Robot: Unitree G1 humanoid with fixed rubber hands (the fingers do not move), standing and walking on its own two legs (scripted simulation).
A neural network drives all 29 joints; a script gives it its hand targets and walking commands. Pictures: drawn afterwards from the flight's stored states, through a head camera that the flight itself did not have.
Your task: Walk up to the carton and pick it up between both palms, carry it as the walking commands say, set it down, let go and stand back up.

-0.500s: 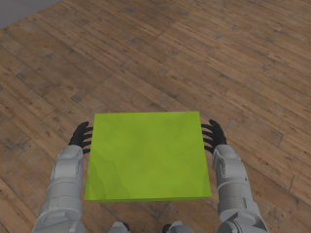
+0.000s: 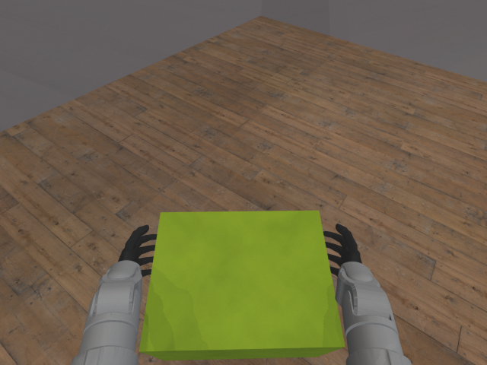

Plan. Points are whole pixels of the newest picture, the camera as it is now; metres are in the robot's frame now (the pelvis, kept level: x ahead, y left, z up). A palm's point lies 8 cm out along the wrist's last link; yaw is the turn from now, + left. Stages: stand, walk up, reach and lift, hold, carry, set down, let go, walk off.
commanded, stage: reach and lift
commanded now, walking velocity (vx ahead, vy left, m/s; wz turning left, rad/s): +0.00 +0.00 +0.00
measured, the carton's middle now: (240, 286) +0.31 -0.01 -0.08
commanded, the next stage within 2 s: hold in 1.64 s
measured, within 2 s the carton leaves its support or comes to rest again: neither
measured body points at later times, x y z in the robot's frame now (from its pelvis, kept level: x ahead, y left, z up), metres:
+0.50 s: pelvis +0.00 +0.01 +0.01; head -0.05 +0.02 +0.46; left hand +0.33 +0.20 +0.05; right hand +0.32 -0.19 +0.06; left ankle +0.04 +0.13 -0.74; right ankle +0.03 -0.12 -0.74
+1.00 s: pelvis +0.03 +0.00 +0.01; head -0.01 +0.01 +0.46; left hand +0.30 +0.21 +0.04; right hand +0.32 -0.17 +0.05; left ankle +0.04 +0.13 -0.74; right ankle +0.03 -0.12 -0.74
